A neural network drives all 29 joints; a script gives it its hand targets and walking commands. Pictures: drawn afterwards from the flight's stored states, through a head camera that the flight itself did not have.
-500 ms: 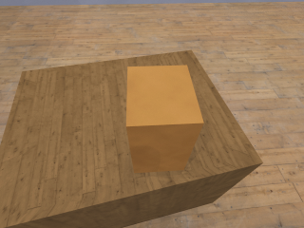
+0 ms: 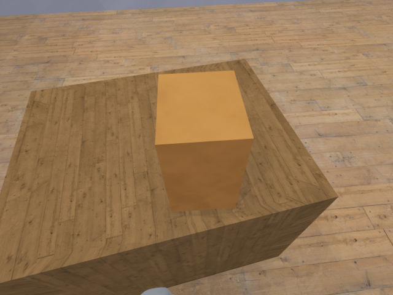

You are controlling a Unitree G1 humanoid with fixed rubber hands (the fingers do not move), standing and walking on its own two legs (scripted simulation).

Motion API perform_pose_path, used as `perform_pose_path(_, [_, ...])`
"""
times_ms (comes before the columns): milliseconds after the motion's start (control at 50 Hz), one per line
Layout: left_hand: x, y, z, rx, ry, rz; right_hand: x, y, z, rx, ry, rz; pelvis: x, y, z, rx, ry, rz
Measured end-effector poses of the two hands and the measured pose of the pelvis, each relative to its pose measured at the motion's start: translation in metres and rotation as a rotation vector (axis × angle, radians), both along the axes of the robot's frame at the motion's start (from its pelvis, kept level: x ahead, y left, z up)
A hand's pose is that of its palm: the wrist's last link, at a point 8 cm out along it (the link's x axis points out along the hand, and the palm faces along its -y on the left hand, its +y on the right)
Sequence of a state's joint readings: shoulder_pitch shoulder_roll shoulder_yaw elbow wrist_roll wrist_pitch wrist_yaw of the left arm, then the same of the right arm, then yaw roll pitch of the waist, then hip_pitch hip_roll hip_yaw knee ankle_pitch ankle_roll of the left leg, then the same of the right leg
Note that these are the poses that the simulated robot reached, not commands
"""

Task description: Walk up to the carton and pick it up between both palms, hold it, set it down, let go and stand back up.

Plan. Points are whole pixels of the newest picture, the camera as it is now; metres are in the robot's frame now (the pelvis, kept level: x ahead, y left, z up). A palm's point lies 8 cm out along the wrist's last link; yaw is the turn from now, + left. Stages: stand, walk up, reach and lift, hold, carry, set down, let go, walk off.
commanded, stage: walk up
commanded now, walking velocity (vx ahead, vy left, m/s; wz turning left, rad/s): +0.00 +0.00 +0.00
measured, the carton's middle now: (200, 146) +0.42 +0.01 +0.02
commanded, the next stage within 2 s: stand in 2.00 s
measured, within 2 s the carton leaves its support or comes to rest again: neither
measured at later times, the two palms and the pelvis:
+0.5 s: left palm out of the picture -0.02 +0.18 -0.13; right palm out of the picture -0.04 -0.20 -0.13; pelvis +0.01 -0.01 +0.02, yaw +1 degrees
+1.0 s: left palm out of the picture -0.02 +0.22 -0.13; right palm out of the picture +0.00 -0.19 -0.13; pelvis +0.00 +0.02 +0.02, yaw +1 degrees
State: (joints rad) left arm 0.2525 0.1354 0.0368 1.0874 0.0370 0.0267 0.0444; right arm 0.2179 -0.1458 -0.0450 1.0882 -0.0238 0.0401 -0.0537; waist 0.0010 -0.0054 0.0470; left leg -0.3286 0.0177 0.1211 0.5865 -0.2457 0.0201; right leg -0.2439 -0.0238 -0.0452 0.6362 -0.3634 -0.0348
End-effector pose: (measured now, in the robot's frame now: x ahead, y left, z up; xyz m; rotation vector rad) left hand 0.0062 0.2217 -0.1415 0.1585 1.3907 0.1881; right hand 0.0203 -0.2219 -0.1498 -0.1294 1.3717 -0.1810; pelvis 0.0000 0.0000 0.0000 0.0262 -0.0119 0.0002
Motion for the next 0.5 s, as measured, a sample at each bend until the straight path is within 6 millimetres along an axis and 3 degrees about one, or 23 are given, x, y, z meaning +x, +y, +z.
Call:
perform_pose_path(100, [-0.022,-0.022,0.01,-0.035,0.001,0.018,0.001,0.004,0.005,0.046,-0.017,0.003,0.0,-0.004,0.009,-0.019,-0.01,0.01])
perform_pose_path(180, [-0.031,-0.033,0.012,-0.07,0.03,0.019,-0.011,0.005,0.012,0.048,-0.001,-0.004,0.001,-0.007,0.015,-0.023,-0.022,0.012])
perform_pose_path(360, [-0.034,-0.039,0.01,-0.097,0.049,0.032,-0.053,0.013,0.019,0.062,0.121,-0.021,0.004,-0.01,0.019,-0.024,-0.023,0.013])
perform_pose_path(500, [-0.029,-0.039,0.011,-0.091,0.054,0.031,-0.061,0.022,0.018,0.082,0.154,-0.028,0.009,-0.011,0.019,-0.023,-0.021,0.014])
